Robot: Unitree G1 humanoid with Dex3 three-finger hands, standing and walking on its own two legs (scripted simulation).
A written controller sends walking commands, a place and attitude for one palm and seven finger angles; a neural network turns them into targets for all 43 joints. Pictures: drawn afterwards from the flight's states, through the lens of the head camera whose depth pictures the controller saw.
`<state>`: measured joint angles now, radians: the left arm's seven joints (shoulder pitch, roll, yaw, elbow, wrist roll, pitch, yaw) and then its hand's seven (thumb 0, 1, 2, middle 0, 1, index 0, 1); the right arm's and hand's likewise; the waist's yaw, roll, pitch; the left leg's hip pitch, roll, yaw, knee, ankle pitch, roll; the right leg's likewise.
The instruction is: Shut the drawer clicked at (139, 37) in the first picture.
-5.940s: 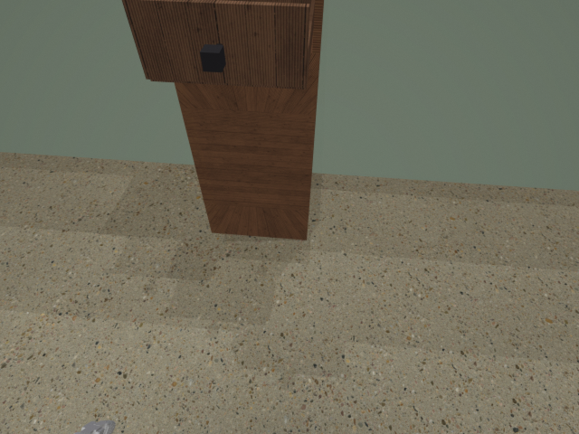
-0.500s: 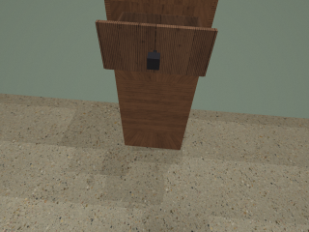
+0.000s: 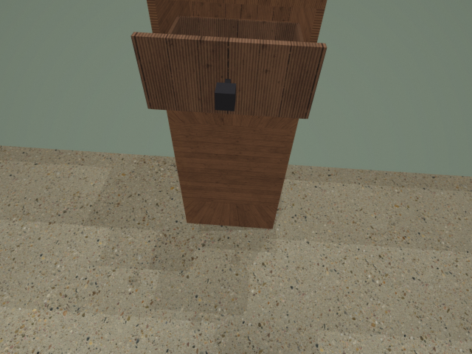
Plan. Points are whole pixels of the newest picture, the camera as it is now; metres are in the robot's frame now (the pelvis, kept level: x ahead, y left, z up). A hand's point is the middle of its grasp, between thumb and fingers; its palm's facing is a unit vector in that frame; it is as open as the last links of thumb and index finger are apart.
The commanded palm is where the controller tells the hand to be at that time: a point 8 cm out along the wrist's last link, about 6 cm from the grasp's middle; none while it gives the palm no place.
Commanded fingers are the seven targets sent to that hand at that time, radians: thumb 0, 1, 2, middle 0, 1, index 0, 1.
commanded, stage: look again from close up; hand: left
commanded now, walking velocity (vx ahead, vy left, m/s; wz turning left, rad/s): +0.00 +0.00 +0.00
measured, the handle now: (226, 91) +0.59 +0.06 +0.15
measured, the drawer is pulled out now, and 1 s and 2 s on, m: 0.21 0.21 0.21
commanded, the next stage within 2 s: shuffle to correct the standing spot in 0.10 s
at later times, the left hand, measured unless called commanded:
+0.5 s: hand out of the picture +0.01 +0.14 -0.18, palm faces +0.03 -0.99 -0.17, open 7.4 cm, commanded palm none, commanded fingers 0.00 0.90 0.90 -0.20 -0.30 -0.20 -0.30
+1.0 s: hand (185, 347) +0.18 +0.11 -0.19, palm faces +0.08 -0.99 -0.12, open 7.4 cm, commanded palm none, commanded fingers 0.00 0.90 0.90 -0.20 -0.30 -0.20 -0.30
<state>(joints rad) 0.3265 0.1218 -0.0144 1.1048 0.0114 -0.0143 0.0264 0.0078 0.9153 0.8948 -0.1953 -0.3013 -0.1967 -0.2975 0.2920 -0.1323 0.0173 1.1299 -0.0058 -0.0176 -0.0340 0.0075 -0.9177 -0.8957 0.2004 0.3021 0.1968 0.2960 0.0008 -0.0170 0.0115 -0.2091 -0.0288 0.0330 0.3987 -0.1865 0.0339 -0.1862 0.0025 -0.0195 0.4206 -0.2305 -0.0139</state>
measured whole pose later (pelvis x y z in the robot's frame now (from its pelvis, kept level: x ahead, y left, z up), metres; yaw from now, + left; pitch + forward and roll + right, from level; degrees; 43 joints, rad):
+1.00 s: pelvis +0.18 -0.05 -0.01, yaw +0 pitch +0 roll -1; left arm 0.33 0.15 0.06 1.01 0.03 0.01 -0.01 0.01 0.91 0.89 -0.19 -0.30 -0.20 -0.30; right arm 0.20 -0.15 -0.04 1.02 -0.03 -0.05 -0.04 -0.02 -0.94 -0.89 0.20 0.30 0.20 0.30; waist 0.03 -0.04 0.03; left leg -0.29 0.06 0.12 0.55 -0.26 0.02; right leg -0.50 -0.06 -0.02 1.10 -0.36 -0.02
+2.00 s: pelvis +0.24 -0.14 -0.01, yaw +1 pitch -1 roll +0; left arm 0.29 0.17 0.00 1.05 0.02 0.02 0.02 0.01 0.91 0.89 -0.20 -0.30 -0.20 -0.30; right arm 0.17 -0.16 -0.03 1.03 -0.01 0.03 -0.02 0.00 -0.91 -0.90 0.20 0.30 0.20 0.30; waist 0.02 -0.04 0.06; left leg -0.22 0.02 0.05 0.52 -0.29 0.01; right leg -0.18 -0.01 -0.06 0.52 -0.32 -0.01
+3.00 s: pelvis +0.19 -0.10 +0.00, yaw +0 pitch -2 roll +0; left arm 0.37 0.10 -0.02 1.14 0.02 0.00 0.04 0.00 0.91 0.89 -0.20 -0.30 -0.20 -0.30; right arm 0.28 -0.13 -0.02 1.14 0.00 0.00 -0.01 0.00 -0.91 -0.90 0.20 0.30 0.20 0.30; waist 0.00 0.01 0.02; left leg -0.21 -0.03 0.10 0.41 -0.16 0.07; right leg -0.19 -0.06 -0.01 0.43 -0.20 0.05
